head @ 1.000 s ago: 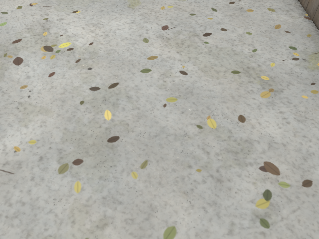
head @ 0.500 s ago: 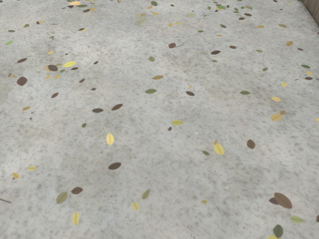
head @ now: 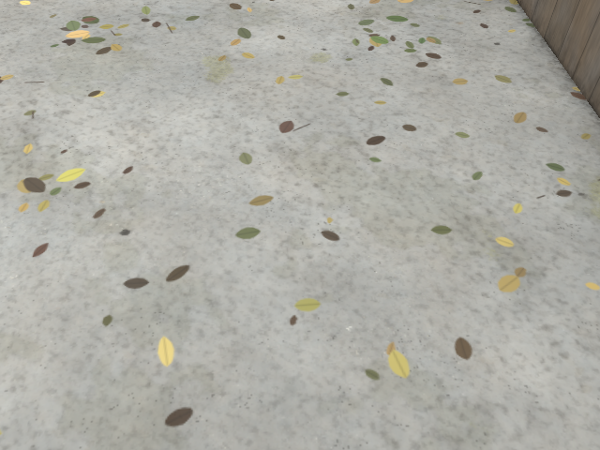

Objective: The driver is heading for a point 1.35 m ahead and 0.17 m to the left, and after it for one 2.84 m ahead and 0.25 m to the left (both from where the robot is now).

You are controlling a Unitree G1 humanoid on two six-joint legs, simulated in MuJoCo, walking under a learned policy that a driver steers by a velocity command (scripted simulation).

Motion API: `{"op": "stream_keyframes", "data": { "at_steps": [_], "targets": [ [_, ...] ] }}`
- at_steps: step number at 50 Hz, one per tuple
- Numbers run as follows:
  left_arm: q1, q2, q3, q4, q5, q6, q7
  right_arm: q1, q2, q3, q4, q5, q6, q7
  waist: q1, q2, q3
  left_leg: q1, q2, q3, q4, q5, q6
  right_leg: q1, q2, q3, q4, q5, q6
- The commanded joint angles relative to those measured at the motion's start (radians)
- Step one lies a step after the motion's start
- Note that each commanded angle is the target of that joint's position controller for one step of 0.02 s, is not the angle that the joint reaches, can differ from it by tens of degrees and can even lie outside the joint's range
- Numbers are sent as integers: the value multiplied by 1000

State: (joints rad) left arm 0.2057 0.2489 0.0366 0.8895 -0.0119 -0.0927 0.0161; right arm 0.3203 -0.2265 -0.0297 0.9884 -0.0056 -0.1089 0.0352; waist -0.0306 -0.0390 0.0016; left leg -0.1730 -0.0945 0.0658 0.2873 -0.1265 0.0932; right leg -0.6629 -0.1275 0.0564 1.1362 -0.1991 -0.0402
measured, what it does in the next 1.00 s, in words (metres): walks ahead: right foot, then left foot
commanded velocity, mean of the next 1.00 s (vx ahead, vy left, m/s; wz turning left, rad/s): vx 0.50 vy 0.00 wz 0.00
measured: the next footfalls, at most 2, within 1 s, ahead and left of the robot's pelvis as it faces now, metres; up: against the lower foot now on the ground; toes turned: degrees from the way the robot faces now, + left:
right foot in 0.30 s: +0.34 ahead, -0.17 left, +0.00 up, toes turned -2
left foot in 0.86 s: +0.65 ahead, +0.07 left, +0.00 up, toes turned +3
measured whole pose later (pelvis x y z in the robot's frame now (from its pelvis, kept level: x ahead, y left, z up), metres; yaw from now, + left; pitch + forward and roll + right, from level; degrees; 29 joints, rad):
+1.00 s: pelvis +0.55 -0.01 -0.01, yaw +1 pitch +1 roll +0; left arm 0.29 0.26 0.05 0.96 -0.02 -0.10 0.00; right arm 0.18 -0.24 -0.05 0.91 0.00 -0.10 0.04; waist 0.00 -0.03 0.02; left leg -0.34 -0.03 0.06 0.45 -0.15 0.07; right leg -0.44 -0.06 0.03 1.18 -0.34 -0.05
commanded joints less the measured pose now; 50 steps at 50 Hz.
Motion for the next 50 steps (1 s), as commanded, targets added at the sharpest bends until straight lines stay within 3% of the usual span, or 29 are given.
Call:
{"op": "stream_keyframes", "data": {
  "at_steps": [1, 5, 10, 12, 13, 14, 15, 16, 17, 18, 19, 20, 21, 23, 25, 28, 32, 37, 40, 41, 42, 43, 44, 45, 46, 47, 48, 50],
  "targets": [
    [33, 46, 13, -42, 12, 4, 7, -41, -132, -21, -55, 2, -18, -20, 47, 74, 55, -106, 280, -208, -204, 73, 171, -20, -42, 2, -143, 162, 27],
    [-129, 28, 6, -85, 3, -8, -6, 41, -159, -25, -38, 18, -5, -35, -13, 76, 54, -17, 264, -160, -186, 87, 126, 13, 4, -37, -432, 308, 35],
    [-252, 43, 3, -135, -10, -17, -37, 115, -169, -31, -4, 26, 17, -37, -49, 91, 82, 148, 328, -180, -114, 63, 112, 7, 33, -43, -581, 216, 15],
    [-228, 65, 9, -141, -11, -26, -47, 105, -181, -37, -2, 27, 28, -39, -22, 105, 67, 191, 352, -194, -58, 118, 96, 65, 50, -52, -622, 135, -13],
    [-173, 84, 19, -130, -10, -30, -48, 85, -189, -39, -7, 26, 33, -40, 15, 116, 38, 193, 345, -183, 5, 238, 83, 155, 75, -74, -643, 107, -30],
    [-44, 119, 41, -91, -8, -33, -45, 67, -177, -34, -13, 22, 38, -40, 82, 108, -36, 173, 297, -143, 157, 401, 60, 325, 109, -100, -665, 101, -55],
    [161, 192, 68, -40, -1, -35, -37, 56, -138, -17, -34, 7, 38, -39, 159, 55, -182, 27, 236, -86, 429, 365, 24, 622, 19, 0, -635, 127, -112],
    [296, 307, 97, -13, 15, -26, -35, 158, -22, 19, -52, 4, 16, -30, 144, -195, -329, -400, 67, -12, 840, -20, -57, 1032, -233, 434, -693, 20, -269],
    [311, 228, 75, -8, 12, -25, -39, 160, -59, 14, -36, 21, -12, -24, 150, -219, -393, -547, 46, -166, 1004, -420, -47, 1075, -285, 690, -831, -65, -305],
    [216, 166, 54, -24, 6, -27, -39, 67, -156, -12, -62, 47, -26, -20, 131, -148, -239, -632, 111, -184, 1063, -362, -24, 949, -252, 549, -839, -71, -246],
    [116, 129, 40, -49, 5, -24, -39, 0, -163, -15, -80, 49, -28, -24, 100, -76, -153, -611, 168, -154, 1032, -262, -18, 799, -211, 399, -858, 1, -211],
    [48, 97, 30, -59, 8, -23, -44, -34, -149, -19, -85, 35, -21, -30, 72, -20, -85, -571, 202, -137, 965, -191, -24, 665, -166, 299, -898, 69, -194],
    [18, 74, 22, -60, 14, -25, -48, -26, -135, -25, -84, 25, -7, -36, 38, -31, -52, -509, 232, -140, 903, -143, -28, 576, -125, 223, -934, 112, -174],
    [35, 72, 23, -37, 17, -30, -53, 10, -88, -22, -72, 21, 19, -38, 11, -42, -32, -446, 236, -123, 859, -97, -42, 497, -92, 146, -978, 193, -179],
    [73, 101, 31, -13, 18, -33, -46, -23, -88, -26, -88, 16, 29, -42, 6, -24, -7, -493, 240, -119, 797, -33, -57, 497, -87, 98, -998, 283, -191],
    [123, 113, 33, 11, 15, -23, -28, -142, -82, -28, -130, 9, 28, -40, 30, -14, 19, -568, 240, -115, 623, 101, -74, 539, -82, 56, -1011, 324, -181],
    [178, 130, 34, 36, 5, -16, -15, -285, -64, -21, -168, 16, 20, -28, 73, -19, 51, -524, 204, -79, 394, 240, -73, 563, -63, 6, -1031, 256, -156],
    [246, 138, 42, 82, -4, 3, -7, -406, -71, -16, -218, 26, 9, -3, 100, -21, 97, -555, 185, -80, 269, 179, -46, 716, -123, 15, -980, 254, -150],
    [221, 156, 51, 85, -6, 17, -1, -369, -99, -26, -221, 26, -1, 10, 59, -40, 63, -446, 153, -54, 229, 72, -10, 764, -143, 12, -894, 416, -126],
    [199, 165, 53, 80, -5, 21, -1, -300, -122, -38, -204, 25, -4, 9, 17, -54, 17, -327, 119, -24, 221, 51, 7, 757, -128, -4, -814, 581, -114],
    [182, 150, 47, 75, -1, 27, -2, -147, -161, -62, -155, 24, -3, 3, -57, -44, -70, -122, 83, 3, 209, 61, 32, 713, -77, -41, -640, 698, -90],
    [181, 122, 33, 54, 11, 27, -2, 44, -229, -86, -109, 15, -2, -6, -123, 25, -209, 193, 208, -138, 240, 84, 88, 520, -20, -82, -358, 529, -55],
    [305, -5, -4, 50, 12, 6, -16, 154, -315, -107, -82, 5, 5, -8, -80, 277, -355, 574, 455, -612, 156, -102, 251, 95, 165, -94, 45, -17, 20],
    [278, 42, 5, 65, -3, -22, -20, 144, -235, -80, -86, 10, 5, -6, -93, 265, -391, 585, 482, -804, 28, -165, 246, -26, 172, 69, 186, -363, 2],
    [180, 123, 27, 31, -31, -37, -24, 56, -188, -65, -97, 17, 2, -7, -75, 215, -238, 455, 452, -657, 14, -163, 191, -107, 113, 66, 229, -307, -18],
    [114, 131, 29, 12, -32, -40, -18, -43, -157, -54, -121, 17, 2, -7, -42, 134, -144, 289, 418, -519, -10, -82, 160, -85, 53, 31, 186, -205, -24],
    [79, 123, 35, 7, -16, -34, -9, -104, -125, -45, -129, 8, 1, -2, -11, 83, -78, 145, 378, -423, -45, -7, 143, -39, 17, 16, 124, -135, -21],
    [123, 80, 39, 16, -7, -5, -3, -131, -90, -35, -118, -4, -5, 4, 44, 126, -49, 5, 320, -314, -107, 43, 127, 75, -22, 20, 44, -67, -18]
  ]
}}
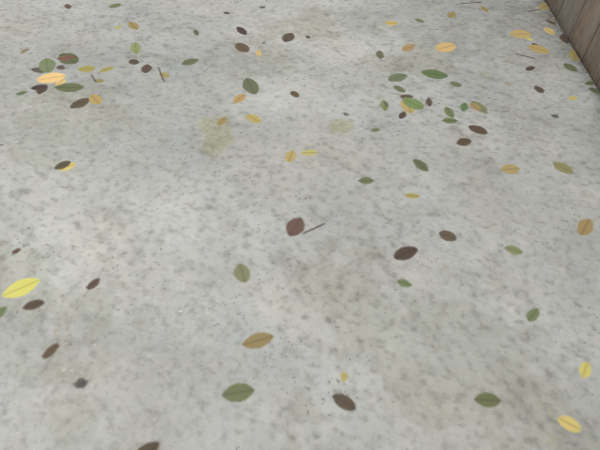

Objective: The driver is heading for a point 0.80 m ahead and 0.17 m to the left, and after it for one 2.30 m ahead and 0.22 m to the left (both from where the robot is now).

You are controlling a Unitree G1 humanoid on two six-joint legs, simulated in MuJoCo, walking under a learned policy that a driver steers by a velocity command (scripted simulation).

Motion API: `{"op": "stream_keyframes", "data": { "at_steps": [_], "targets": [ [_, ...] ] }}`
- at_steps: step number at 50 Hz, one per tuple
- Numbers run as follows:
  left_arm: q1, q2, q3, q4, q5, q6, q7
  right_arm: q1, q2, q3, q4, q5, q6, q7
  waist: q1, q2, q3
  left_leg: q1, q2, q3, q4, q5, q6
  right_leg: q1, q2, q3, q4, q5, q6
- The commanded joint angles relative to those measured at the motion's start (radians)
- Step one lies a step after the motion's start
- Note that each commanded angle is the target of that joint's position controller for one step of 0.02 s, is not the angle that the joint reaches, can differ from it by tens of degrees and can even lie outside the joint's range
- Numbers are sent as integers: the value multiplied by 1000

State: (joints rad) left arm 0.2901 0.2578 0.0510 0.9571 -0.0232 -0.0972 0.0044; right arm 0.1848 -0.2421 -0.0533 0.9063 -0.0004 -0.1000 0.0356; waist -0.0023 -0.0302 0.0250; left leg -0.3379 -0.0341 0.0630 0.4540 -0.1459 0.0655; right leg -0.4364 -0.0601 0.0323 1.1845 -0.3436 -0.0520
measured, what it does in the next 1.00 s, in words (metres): walks ahead, turning left: right foot, then left foot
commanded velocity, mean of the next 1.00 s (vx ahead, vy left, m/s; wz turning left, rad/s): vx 0.50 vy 0.00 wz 0.32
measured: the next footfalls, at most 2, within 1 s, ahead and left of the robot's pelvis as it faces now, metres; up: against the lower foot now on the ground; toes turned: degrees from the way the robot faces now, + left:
right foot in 0.42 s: +0.41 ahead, -0.16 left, +0.00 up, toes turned +2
left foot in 0.96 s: +0.62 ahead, +0.16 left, +0.00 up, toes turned +25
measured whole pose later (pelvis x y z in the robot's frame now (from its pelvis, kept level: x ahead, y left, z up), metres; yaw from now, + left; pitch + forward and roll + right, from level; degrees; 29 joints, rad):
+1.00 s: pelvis +0.51 +0.03 -0.02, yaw +22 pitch +1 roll -2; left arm 0.29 0.27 0.08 0.95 -0.01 -0.06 0.02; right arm 0.06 -0.26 -0.09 0.76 0.03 -0.03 0.04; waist 0.03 0.01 0.05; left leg -0.51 0.00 0.07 0.67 -0.19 0.12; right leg -0.05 -0.13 -0.22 0.79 -0.48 0.05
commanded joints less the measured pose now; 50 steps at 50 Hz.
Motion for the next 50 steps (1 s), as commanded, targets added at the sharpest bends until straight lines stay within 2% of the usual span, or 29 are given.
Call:
{"op": "stream_keyframes", "data": {
  "at_steps": [1, 4, 6, 10, 14, 17, 18, 19, 20, 21, 22, 23, 24, 25, 26, 27, 28, 29, 30, 33, 37, 40, 43, 45, 46, 47, 48, 49, 50],
  "targets": [
    [54, 51, 23, -46, 5, 11, 10, 20, -81, -13, -25, -7, -17, 2, 23, 118, -62, 141, 250, -277, -294, 89, 163, -138, -92, 34, -27, 91, 0],
    [-30, 58, 30, -78, 15, 23, 15, 74, -126, -24, 2, -6, -19, -16, 17, 88, -16, 144, 252, -226, -333, 164, 178, -228, -104, 27, -148, 200, 28],
    [-104, 54, 31, -102, 19, 20, 13, 110, -131, -23, 16, -3, -12, -29, -2, 79, -2, 184, 248, -203, -339, 189, 167, -283, -102, 24, -259, 298, 42],
    [-235, 31, 21, -137, 14, 12, -1, 166, -140, -22, 36, 7, -3, -40, -42, 87, 23, 221, 221, -140, -347, 170, 135, -256, -65, -11, -485, 449, 43],
    [-359, 32, 13, -181, 6, 2, -21, 244, -144, -24, 74, 17, 12, -42, -82, 81, 64, 316, 254, -159, -307, 157, 138, -263, -36, -20, -608, 418, 40],
    [-368, 56, 16, -201, 3, -15, -37, 243, -162, -35, 80, 23, 26, -50, -57, 98, 64, 369, 290, -204, -235, 194, 125, -209, -17, -6, -682, 334, 21],
    [-336, 73, 22, -195, 3, -21, -38, 230, -171, -39, 77, 24, 30, -52, -35, 110, 45, 368, 294, -216, -204, 235, 117, -144, -3, -12, -695, 305, 14],
    [-268, 96, 33, -179, 4, -25, -37, 205, -179, -42, 69, 25, 33, -52, 9, 121, 8, 353, 281, -213, -136, 345, 104, -29, 23, -33, -714, 285, 1],
    [-122, 138, 57, -134, 7, -28, -29, 186, -159, -35, 60, 21, 36, -50, 78, 107, -82, 307, 224, -179, 21, 446, 77, 180, 41, -49, -725, 287, -24],
    [71, 210, 78, -98, 24, -31, -19, 173, -115, -17, 32, 8, 34, -48, 149, 36, -240, 123, 153, -129, 309, 284, 38, 496, -105, 92, -683, 295, -85],
    [156, 291, 96, -78, 37, -21, -17, 296, 16, 16, 19, 15, 16, -46, 102, -229, -383, -269, -14, -64, 676, -240, -33, 848, -357, 519, -768, 153, -220],
    [155, 198, 71, -83, 31, -20, -17, 288, -62, 0, 35, 36, 0, -42, 118, -226, -419, -367, 11, -202, 835, -428, -28, 835, -374, 673, -857, 52, -231],
    [70, 137, 52, -98, 26, -21, -14, 208, -133, -21, 12, 54, -4, -42, 107, -161, -267, -435, 63, -200, 882, -363, -17, 711, -345, 515, -870, 50, -181],
    [-6, 106, 40, -110, 24, -21, -13, 153, -132, -24, 0, 51, -2, -47, 82, -90, -181, -413, 115, -174, 860, -273, -13, 564, -308, 380, -897, 102, -150],
    [-63, 81, 34, -110, 29, -22, -16, 122, -119, -30, -6, 40, 6, -52, 55, -56, -114, -371, 145, -168, 807, -210, -12, 435, -272, 288, -940, 151, -132],
    [-96, 57, 26, -107, 36, -25, -18, 135, -102, -37, -3, 37, 21, -52, 22, -71, -79, -318, 170, -175, 767, -169, -8, 352, -238, 202, -977, 189, -117],
    [-108, 52, 27, -100, 38, -27, -18, 152, -77, -37, -4, 38, 36, -50, 4, -83, -61, -280, 178, -170, 746, -147, -7, 302, -225, 150, -1006, 209, -115],
    [-106, 58, 31, -92, 37, -29, -16, 155, -54, -36, -8, 39, 49, -48, -5, -75, -46, -274, 183, -164, 732, -133, -9, 275, -222, 105, -1027, 244, -122],
    [-102, 72, 35, -85, 37, -32, -12, 143, -49, -38, -19, 37, 59, -49, -12, -62, -28, -291, 185, -165, 715, -106, -12, 263, -223, 65, -1043, 276, -128],
    [-79, 103, 47, -68, 42, -31, 3, 75, -54, -44, -55, 27, 72, -47, -10, -30, 3, -372, 184, -182, 610, 14, -27, 287, -226, -23, -1065, 338, -132],
    [-56, 128, 54, -59, 37, -20, 18, -40, -44, -38, -95, 21, 64, -22, 19, -22, 31, -364, 170, -124, 398, 174, -33, 324, -206, -142, -1076, 362, -108],
    [-4, 149, 61, -45, 26, -7, 24, -149, -35, -27, -141, 20, 62, -2, 59, -7, 68, -378, 162, -71, 292, 178, -23, 396, -227, -191, -1065, 366, -102],
    [25, 167, 70, -34, 11, 12, 21, -207, -43, -26, -183, 23, 65, 14, 68, -17, 84, -384, 145, -31, 229, 85, 3, 496, -255, -222, -1009, 431, -87],
    [4, 193, 78, -40, 2, 24, 22, -189, -68, -36, -201, 24, 68, 22, 36, -43, 53, -297, 99, 21, 209, -14, 35, 527, -261, -252, -912, 688, -68],
    [-10, 209, 82, -45, -3, 30, 23, -138, -91, -48, -197, 25, 70, 22, 0, -63, 10, -207, 58, 55, 210, -63, 55, 531, -257, -267, -818, 868, -56],
    [-34, 218, 83, -51, -8, 39, 23, -18, -126, -70, -171, 28, 70, 20, -74, -58, -55, -47, 6, 85, 168, -56, 83, 505, -232, -292, -647, 991, -36],
    [-34, 205, 76, -58, -5, 42, 24, 155, -195, -109, -121, 31, 72, 7, -154, -22, -148, 227, -35, 64, 111, -2, 122, 378, -186, -310, -404, 916, 5],
    [-17, 114, 46, -90, 41, 31, 21, 251, -304, -135, -99, 33, 79, -16, -139, 199, -207, 486, 184, -285, 88, 49, 191, 66, -109, -302, -58, 259, 56],
    [31, 35, 17, -147, 29, -11, 8, 214, -351, -129, -137, 24, 59, -8, -50, 320, -366, 726, 373, -876, -117, -203, 392, -269, 90, -78, 211, -274, 91]
  ]
}}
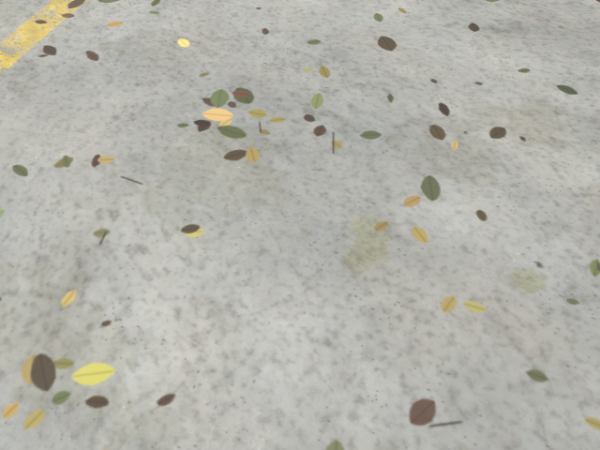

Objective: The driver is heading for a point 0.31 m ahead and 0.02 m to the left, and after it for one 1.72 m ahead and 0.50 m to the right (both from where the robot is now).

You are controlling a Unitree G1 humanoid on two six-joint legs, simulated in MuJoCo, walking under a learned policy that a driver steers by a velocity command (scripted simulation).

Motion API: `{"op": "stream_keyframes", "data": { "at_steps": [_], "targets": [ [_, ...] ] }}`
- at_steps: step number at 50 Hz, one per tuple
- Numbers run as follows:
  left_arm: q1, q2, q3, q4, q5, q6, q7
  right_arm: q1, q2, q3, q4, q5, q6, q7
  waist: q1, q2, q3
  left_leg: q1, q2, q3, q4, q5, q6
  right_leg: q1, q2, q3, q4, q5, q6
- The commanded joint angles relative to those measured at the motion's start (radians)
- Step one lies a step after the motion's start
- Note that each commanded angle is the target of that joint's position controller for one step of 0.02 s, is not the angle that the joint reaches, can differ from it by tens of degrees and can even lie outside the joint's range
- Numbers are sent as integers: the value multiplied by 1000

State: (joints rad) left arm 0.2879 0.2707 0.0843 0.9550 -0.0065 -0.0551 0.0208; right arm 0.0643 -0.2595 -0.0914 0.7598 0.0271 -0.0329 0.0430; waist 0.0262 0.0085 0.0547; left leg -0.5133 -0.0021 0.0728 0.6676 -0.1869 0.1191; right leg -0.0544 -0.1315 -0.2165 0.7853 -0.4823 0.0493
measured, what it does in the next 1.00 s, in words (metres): walks ahead, turning right: right foot, then left foot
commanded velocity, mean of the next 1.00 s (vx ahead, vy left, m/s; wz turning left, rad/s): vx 0.50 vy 0.00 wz -0.17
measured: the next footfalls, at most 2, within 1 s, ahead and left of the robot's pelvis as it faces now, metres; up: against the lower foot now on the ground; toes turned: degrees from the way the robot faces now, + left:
right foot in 0.52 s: +0.49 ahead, -0.10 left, +0.00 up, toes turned -1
left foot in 1.00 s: +0.79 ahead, +0.06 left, +0.00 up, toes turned -20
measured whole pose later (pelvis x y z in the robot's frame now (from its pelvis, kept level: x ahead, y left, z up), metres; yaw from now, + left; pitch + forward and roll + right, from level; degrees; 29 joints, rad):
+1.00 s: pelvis +0.59 -0.01 +0.02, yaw -16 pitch +3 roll -1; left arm 0.38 0.29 0.07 0.77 -0.02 -0.03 0.01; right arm 0.03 -0.27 -0.04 0.68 0.00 -0.13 0.01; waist 0.09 0.02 0.00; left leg -0.47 -0.01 -0.08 0.44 -0.03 -0.01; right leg -0.09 0.12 0.23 0.48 -0.42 -0.06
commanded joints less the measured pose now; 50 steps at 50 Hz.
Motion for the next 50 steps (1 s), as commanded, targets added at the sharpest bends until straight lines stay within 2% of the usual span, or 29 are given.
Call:
{"op": "stream_keyframes", "data": {
  "at_steps": [1, 2, 3, 4, 5, 7, 10, 14, 16, 19, 22, 24, 25, 26, 27, 28, 29, 30, 31, 32, 33, 36, 38, 40, 42, 45, 47, 49, 50],
  "targets": [
    [-109, 115, 2, -163, -33, -88, -20, 351, -237, -63, 8, -11, -21, -5, -148, 110, -353, 882, 335, -850, -411, -153, 275, -765, 116, 297, 652, -76, -39],
    [-152, 121, 4, -179, -48, -103, -23, 314, -193, -50, 12, -12, -33, -6, -129, 89, -238, 781, 304, -698, -397, -76, 233, -808, 76, 283, 599, 18, -68],
    [-143, 114, 4, -158, -26, -105, -13, 233, -159, -39, -7, -8, -39, -7, -79, 0, -173, 626, 257, -573, -389, 26, 196, -740, 27, 290, 515, 101, -72],
    [-131, 127, 15, -148, -2, -97, -7, 168, -124, -28, -24, -11, -39, -11, -40, 4, -139, 497, 220, -484, -397, 117, 175, -658, -1, 293, 429, 146, -65],
    [-114, 130, 20, -146, 1, -81, -9, 142, -109, -21, -38, -19, -40, -16, -15, 22, -130, 422, 196, -445, -420, 160, 168, -592, -16, 298, 392, 175, -59],
    [-110, 105, 19, -151, 10, -58, -10, 155, -123, -22, -36, -17, -46, -28, -1, 19, -118, 362, 177, -390, -446, 250, 171, -562, -10, 279, 309, 216, -32],
    [-173, 74, 6, -160, 14, -43, -12, 214, -130, -19, -8, -20, -52, -48, -27, 35, -81, 363, 161, -284, -474, 367, 149, -611, -6, 252, 136, 381, -8],
    [-273, 56, -8, -179, -3, -46, -30, 257, -131, -11, 21, -25, -55, -53, -79, 63, -42, 386, 140, -194, -502, 289, 88, -595, 15, 229, -92, 623, -35],
    [-319, 57, -14, -192, -11, -48, -40, 274, -139, -11, 39, -28, -59, -53, -101, 61, -10, 419, 162, -181, -524, 230, 79, -602, 27, 222, -155, 670, -51],
    [-366, 62, -20, -216, -18, -51, -59, 298, -142, -11, 69, -31, -55, -54, -118, 46, 28, 540, 208, -153, -508, 264, 75, -668, 43, 225, -211, 624, -80],
    [-374, 64, -24, -239, -20, -57, -86, 298, -152, -14, 82, -29, -40, -61, -107, 48, 24, 644, 244, -113, -435, 454, 54, -679, 78, 209, -242, 504, -119],
    [-297, 94, -11, -231, -14, -54, -91, 267, -175, -18, 71, -31, -31, -69, -60, 84, -51, 667, 234, -73, -315, 813, 29, -539, 139, 151, -231, 414, -152],
    [-205, 126, 5, -212, -11, -49, -88, 253, -186, -18, 66, -31, -23, -73, -10, 97, -113, 665, 219, -52, -187, 979, 13, -418, 180, 122, -228, 381, -173],
    [-57, 167, 28, -180, -9, -44, -81, 227, -191, -16, 55, -29, -17, -77, 72, 74, -187, 583, 181, -15, 18, 990, -19, -208, 201, 129, -271, 433, -205],
    [95, 241, 47, -164, -2, -36, -66, 242, -165, -1, 30, -45, -24, -83, 115, -56, -302, 341, 132, 11, 342, 649, -58, 94, 20, 396, -265, 476, -277],
    [110, 272, 50, -161, -11, -40, -73, 371, -24, 40, 19, -56, -52, -55, 15, -294, -406, -96, -88, -79, 668, -322, -124, 433, -194, 936, -363, 301, -470],
    [128, 185, 30, -155, -20, -36, -69, 280, -120, 28, 15, -26, -87, -40, 84, -183, -402, -212, -50, -213, 743, -351, -99, 461, -174, 987, -457, 168, -431],
    [71, 159, 23, -173, -15, -34, -61, 181, -152, 20, -23, 6, -108, -31, 86, -131, -259, -278, 1, -206, 714, -264, -83, 344, -150, 852, -481, 187, -389],
    [8, 151, 18, -195, -10, -33, -58, 133, -146, 23, -35, -2, -119, -35, 54, -16, -177, -247, 42, -191, 636, -194, -79, 187, -116, 758, -499, 273, -365],
    [-38, 133, 12, -212, -5, -33, -56, 114, -149, 15, -39, -24, -118, -41, 20, 28, -120, -198, 66, -180, 556, -162, -90, 55, -87, 693, -519, 381, -357],
    [-59, 122, 5, -225, 6, -33, -52, 131, -148, 9, -45, -34, -108, -44, -16, 7, -112, -133, 84, -184, 515, -145, -99, -25, -63, 654, -541, 452, -359],
    [-62, 139, 9, -240, -3, -32, -39, 154, -115, 12, -56, -44, -77, -54, -45, -40, -85, -98, 98, -152, 365, -118, -146, -148, -27, 565, -575, 557, -362],
    [-35, 170, 19, -241, -8, -29, -26, 86, -97, 19, -82, -47, -69, -60, -27, -47, -67, -97, 85, -132, 227, 3, -175, -198, 6, 511, -583, 580, -341],
    [-8, 175, 23, -239, -15, -20, -17, 11, -76, 27, -103, -46, -72, -57, 3, -62, -63, -47, 55, -125, 62, 158, -184, -229, 53, 465, -565, 545, -298],
    [30, 172, 23, -234, -19, -9, -11, -53, -67, 32, -121, -37, -79, -50, 35, -79, -70, 12, 18, -116, -59, 266, -186, -235, 69, 466, -544, 502, -271],
    [75, 164, 23, -226, -24, 5, -8, -109, -91, 26, -147, -23, -90, -37, 53, -95, -69, 27, -4, -140, -148, 254, -178, -161, 40, 546, -483, 435, -259],
    [79, 162, 24, -230, -21, 12, -4, -104, -119, 15, -152, -19, -101, -29, 39, -110, -73, 45, -10, -158, -195, 181, -157, -93, 14, 616, -423, 412, -247],
    [49, 154, 23, -244, -17, 17, -2, -13, -145, 0, -131, -18, -112, -30, -21, -137, -94, 168, -9, -144, -246, 138, -117, -85, 22, 645, -342, 449, -222],
    [35, 121, 11, -257, -11, 13, -5, 89, -176, -14, -113, -30, -117, -37, -73, -125, -167, 345, 41, -170, -245, 139, -76, -131, 67, 608, -218, 479, -190]
  ]
}}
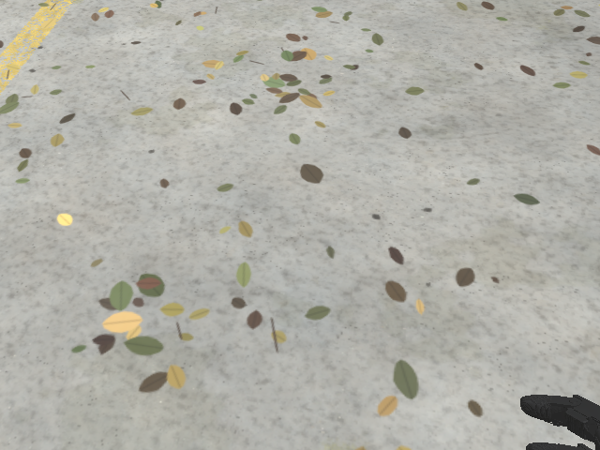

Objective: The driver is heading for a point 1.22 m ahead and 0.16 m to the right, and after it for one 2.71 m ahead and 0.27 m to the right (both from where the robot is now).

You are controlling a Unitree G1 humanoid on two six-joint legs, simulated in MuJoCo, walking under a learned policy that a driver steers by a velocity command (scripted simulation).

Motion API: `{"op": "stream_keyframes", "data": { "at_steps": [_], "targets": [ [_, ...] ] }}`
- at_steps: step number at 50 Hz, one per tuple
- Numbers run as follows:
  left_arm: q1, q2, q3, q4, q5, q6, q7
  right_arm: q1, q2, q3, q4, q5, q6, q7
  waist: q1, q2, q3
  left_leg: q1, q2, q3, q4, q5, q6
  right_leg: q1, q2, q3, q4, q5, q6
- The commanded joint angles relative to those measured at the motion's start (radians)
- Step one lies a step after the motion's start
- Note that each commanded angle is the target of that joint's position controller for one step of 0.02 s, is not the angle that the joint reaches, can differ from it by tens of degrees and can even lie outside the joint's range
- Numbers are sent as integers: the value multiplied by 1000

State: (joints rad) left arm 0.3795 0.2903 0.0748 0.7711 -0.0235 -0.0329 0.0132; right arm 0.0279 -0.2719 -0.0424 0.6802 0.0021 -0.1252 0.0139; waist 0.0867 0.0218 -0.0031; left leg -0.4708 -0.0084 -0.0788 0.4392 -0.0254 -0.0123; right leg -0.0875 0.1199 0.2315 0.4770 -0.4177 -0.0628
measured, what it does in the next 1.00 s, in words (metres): walks ahead: right foot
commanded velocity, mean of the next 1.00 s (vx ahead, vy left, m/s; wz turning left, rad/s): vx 0.50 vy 0.00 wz -0.26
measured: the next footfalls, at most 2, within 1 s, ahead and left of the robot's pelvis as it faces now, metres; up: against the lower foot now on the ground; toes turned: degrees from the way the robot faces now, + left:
right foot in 0.52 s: +0.40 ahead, -0.19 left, +0.00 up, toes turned -18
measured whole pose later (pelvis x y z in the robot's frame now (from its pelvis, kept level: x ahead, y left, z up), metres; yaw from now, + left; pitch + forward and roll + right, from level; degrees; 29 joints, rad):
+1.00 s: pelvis +0.52 -0.11 +0.00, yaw -13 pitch +2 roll -2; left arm 0.33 0.29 0.07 0.80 -0.01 -0.07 0.00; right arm 0.10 -0.27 -0.03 0.76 0.02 -0.06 0.05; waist 0.06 0.04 0.00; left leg -0.63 0.07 -0.01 0.60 0.03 0.03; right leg 0.07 0.05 -0.10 0.22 -0.33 -0.02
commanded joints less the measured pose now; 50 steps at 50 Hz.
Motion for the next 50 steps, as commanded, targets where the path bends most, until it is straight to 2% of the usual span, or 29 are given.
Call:
{"op": "stream_keyframes", "data": {
  "at_steps": [1, 2, 3, 4, 5, 6, 7, 8, 10, 13, 16, 19, 22, 24, 25, 26, 27, 28, 29, 30, 31, 32, 33, 35, 37, 39, 43, 47, 50],
  "targets": [
    [-55, 43, -1, -97, 22, -15, -1, 285, -225, -79, -21, -19, -24, -17, -196, -24, -249, 564, 225, -188, 4, -66, 122, -232, -115, 61, 370, 259, -38],
    [86, 4, -16, -129, -8, -25, -2, 356, -288, -94, 15, -27, -7, -12, -126, 322, -338, 829, 429, -650, -78, -266, 282, -583, 1, -62, 664, -188, 18],
    [86, 108, 0, -99, -18, -26, 0, 334, -195, -76, -2, -3, -2, -8, -147, 226, -273, 791, 437, -710, -110, -458, 269, -700, -92, -39, 795, -162, 32],
    [-19, 156, 14, -109, -11, -19, -2, 296, -133, -59, -12, -1, 5, -13, -176, 117, -151, 677, 388, -537, -120, -438, 223, -727, -125, -57, 828, -63, 41],
    [-76, 145, 16, -121, 0, -15, -2, 251, -121, -51, -15, -10, 12, -13, -161, 45, -78, 554, 341, -405, -140, -312, 197, -696, -156, -88, 812, 9, 48],
    [-109, 133, 19, -136, 8, -15, -5, 221, -107, -46, -7, -14, 16, -13, -142, 42, -28, 467, 306, -324, -164, -212, 191, -680, -181, -91, 769, 58, 52],
    [-106, 117, 20, -140, 1, -11, -12, 205, -92, -39, -3, -18, 16, -13, -120, 63, -8, 406, 274, -245, -192, -148, 180, -640, -205, -96, 742, 84, 51],
    [-97, 97, 18, -144, -6, -5, -16, 200, -88, -40, 3, -16, 13, -12, -109, 89, -3, 373, 260, -193, -217, -119, 181, -619, -216, -112, 721, 98, 53],
    [-111, 68, 12, -160, -5, 5, -20, 203, -103, -46, 20, -7, 5, -10, -102, 86, 7, 351, 260, -117, -254, -52, 201, -632, -229, -128, 682, 128, 64],
    [-162, 55, 6, -182, 2, 9, -23, 212, -140, -59, 45, -10, 6, -13, -106, 53, 14, 374, 274, -25, -276, 55, 213, -673, -241, -131, 574, 232, 82],
    [-231, 45, 0, -194, 0, 0, -38, 215, -158, -61, 63, -8, 15, -18, -129, 44, 27, 394, 247, 91, -275, 106, 184, -641, -233, -167, 405, 387, 75],
    [-335, 15, -15, -224, 3, -11, -54, 277, -175, -61, 98, 5, 26, -16, -169, 29, 56, 412, 250, 139, -275, 104, 175, -583, -204, -213, 248, 434, 53],
    [-390, 28, -14, -256, 0, -16, -66, 316, -201, -67, 130, 24, 41, -10, -169, 41, 83, 495, 290, 144, -248, 169, 170, -567, -178, -241, 157, 340, 17],
    [-355, 60, 1, -259, 8, -17, -68, 311, -228, -73, 142, 33, 52, -13, -122, 72, 50, 540, 301, 165, -151, 445, 154, -467, -132, -280, 111, 249, -22],
    [-257, 90, 19, -235, 13, -16, -65, 301, -237, -73, 147, 36, 58, -17, -56, 80, -13, 534, 283, 198, -26, 603, 134, -317, -95, -305, 65, 266, -47],
    [-103, 139, 47, -188, 12, -14, -55, 306, -218, -63, 149, 31, 61, -23, 20, 64, -103, 445, 246, 239, 160, 630, 104, -68, -67, -311, 29, 337, -75],
    [68, 225, 73, -157, 16, -4, -35, 311, -164, -38, 121, -1, 53, -25, 80, -55, -237, 189, 198, 255, 482, 273, 61, 263, -247, -72, 77, 422, -135],
    [45, 299, 72, -158, 16, -8, -35, 426, -49, 1, 96, -11, 30, -10, -32, -284, -371, -165, 15, 149, 806, -561, 10, 503, -492, 455, -47, 256, -307],
    [69, 205, 50, -162, 15, -16, -40, 334, -154, -24, 110, 25, 10, 0, 42, -156, -392, -252, 41, -5, 906, -565, 19, 484, -496, 498, -121, 186, -294],
    [21, 173, 37, -150, 17, -24, -42, 238, -174, -31, 72, 50, 2, 3, 35, -146, -227, -323, 79, 16, 906, -486, 29, 363, -455, 325, -134, 265, -253],
    [-42, 148, 28, -148, 13, -29, -42, 208, -158, -26, 69, 36, -1, -3, -3, -86, -143, -300, 121, 25, 838, -395, 33, 220, -408, 206, -146, 357, -220],
    [-97, 118, 19, -151, 19, -31, -44, 202, -156, -30, 74, 16, 3, -8, -39, -78, -89, -251, 145, 29, 778, -341, 27, 97, -374, 126, -172, 437, -205],
    [-128, 93, 11, -156, 28, -36, -45, 232, -151, -32, 83, 13, 15, -7, -77, -92, -76, -185, 163, 18, 750, -303, 23, 16, -350, 80, -207, 473, -200],
    [-143, 92, 12, -145, 24, -51, -44, 268, -114, -27, 96, 12, 38, -6, -109, -91, -66, -137, 167, 23, 697, -266, 7, -59, -343, 35, -270, 486, -215],
    [-135, 111, 18, -124, 23, -61, -39, 227, -97, -23, 83, 2, 52, -11, -112, -78, -24, -169, 169, 26, 618, -196, -15, -97, -338, -19, -311, 506, -218],
    [-117, 119, 20, -103, 24, -62, -29, 170, -85, -18, 69, -1, 54, -10, -98, -73, 3, -209, 169, 26, 504, -77, -25, -82, -324, -78, -329, 505, -202],
    [-81, 139, 23, -66, 28, -62, -20, 59, -63, -5, 49, 15, 46, 11, -45, -75, 43, -174, 131, 52, 273, 132, -5, -60, -307, -194, -354, 449, -147],
    [-31, 154, 32, -16, 19, -54, -16, -29, -72, -5, 2, 23, 46, 31, -9, -69, 79, -217, 101, 45, 172, 108, 32, 77, -362, -235, -332, 444, -125],
    [-42, 166, 39, -2, 12, -36, -7, -32, -84, -10, -25, 16, 45, 48, -26, -82, 68, -210, 72, 76, 140, -20, 74, 178, -392, -267, -246, 619, -91]
  ]
}}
